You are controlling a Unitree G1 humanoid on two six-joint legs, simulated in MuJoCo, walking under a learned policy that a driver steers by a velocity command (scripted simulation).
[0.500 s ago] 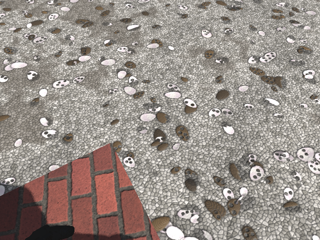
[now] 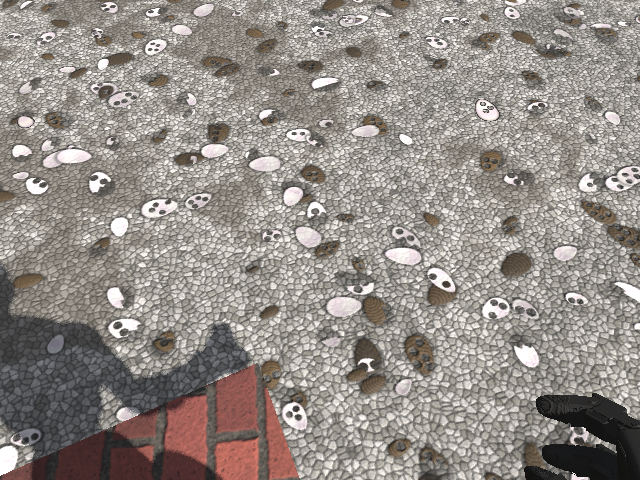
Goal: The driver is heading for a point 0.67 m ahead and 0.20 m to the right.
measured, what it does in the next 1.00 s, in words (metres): walks ahead, turning right: right foot, then left foot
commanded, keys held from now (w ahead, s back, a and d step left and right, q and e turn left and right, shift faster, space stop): w+e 0.78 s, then w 0.10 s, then no key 0.12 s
